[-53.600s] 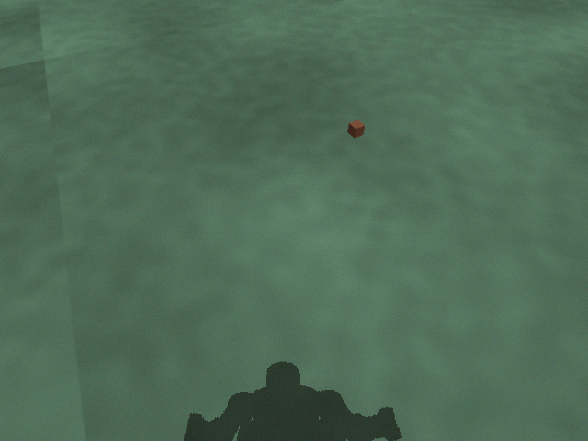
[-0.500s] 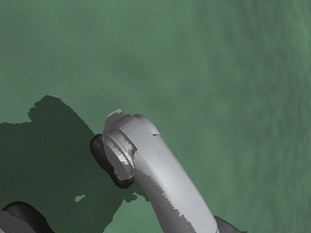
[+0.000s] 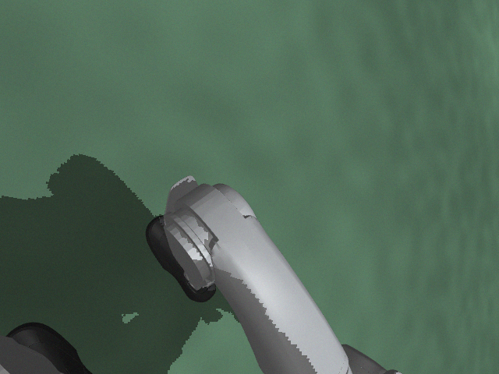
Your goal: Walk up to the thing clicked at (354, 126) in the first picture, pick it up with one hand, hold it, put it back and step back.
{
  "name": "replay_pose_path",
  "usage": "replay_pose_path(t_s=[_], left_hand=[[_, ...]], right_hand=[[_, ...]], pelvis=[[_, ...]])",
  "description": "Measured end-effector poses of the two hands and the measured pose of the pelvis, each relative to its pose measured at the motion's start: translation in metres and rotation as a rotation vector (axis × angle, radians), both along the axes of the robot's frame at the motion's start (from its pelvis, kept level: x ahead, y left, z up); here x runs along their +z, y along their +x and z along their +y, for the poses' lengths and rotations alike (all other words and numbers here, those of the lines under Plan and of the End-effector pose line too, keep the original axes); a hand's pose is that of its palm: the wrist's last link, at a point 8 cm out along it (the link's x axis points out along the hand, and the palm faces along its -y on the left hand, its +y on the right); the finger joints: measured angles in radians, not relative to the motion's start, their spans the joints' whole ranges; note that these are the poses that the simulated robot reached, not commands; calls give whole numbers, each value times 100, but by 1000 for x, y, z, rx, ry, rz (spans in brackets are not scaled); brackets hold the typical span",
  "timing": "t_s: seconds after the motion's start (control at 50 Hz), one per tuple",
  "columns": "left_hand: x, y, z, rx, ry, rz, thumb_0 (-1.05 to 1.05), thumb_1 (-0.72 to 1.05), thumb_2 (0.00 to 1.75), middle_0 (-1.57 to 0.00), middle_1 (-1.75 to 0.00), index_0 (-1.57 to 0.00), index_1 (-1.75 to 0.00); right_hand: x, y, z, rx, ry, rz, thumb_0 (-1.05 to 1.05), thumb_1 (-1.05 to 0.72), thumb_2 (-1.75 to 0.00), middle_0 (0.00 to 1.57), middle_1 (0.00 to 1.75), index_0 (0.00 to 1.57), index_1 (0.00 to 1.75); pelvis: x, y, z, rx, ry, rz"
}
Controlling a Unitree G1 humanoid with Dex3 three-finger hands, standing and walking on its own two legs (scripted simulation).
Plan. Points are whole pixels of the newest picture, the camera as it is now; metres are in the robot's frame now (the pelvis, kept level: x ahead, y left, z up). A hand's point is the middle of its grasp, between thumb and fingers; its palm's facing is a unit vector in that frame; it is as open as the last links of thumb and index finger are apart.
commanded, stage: close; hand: left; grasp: from above
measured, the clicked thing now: out of the picture +0.54 +0.28 -0.30
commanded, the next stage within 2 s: settle in 0.90 s
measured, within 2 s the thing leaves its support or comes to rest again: leaves its support in 1.36 s
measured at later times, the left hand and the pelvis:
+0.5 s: hand out of the picture +0.52 +0.28 -0.27, palm faces -0.26 -0.36 -0.90, open 10.6 cm; pelvis +0.00 +0.00 +0.00, yaw +0 degrees
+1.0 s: hand out of the picture +0.52 +0.28 -0.27, palm faces -0.25 -0.36 -0.90, open 10.5 cm; pelvis +0.00 +0.00 +0.00, yaw +0 degrees
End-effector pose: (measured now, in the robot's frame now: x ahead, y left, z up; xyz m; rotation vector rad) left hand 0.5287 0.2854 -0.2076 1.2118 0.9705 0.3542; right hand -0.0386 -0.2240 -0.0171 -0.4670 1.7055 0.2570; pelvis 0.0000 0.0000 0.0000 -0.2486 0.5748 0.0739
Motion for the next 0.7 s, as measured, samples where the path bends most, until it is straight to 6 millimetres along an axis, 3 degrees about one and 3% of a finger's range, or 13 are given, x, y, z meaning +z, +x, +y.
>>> replay_pose_path(t_s=[0.7], left_hand=[[-1, -5, -5, -7, -7, -6, 0, -10, 91, -45, -102, -42, -97]], right_hand=[[2, 5, -4, 11, -10, -30, 1, -90, -90, 20, 30, 20, 30]], pelvis=[[0, -2, 0, 0, -1, -3]])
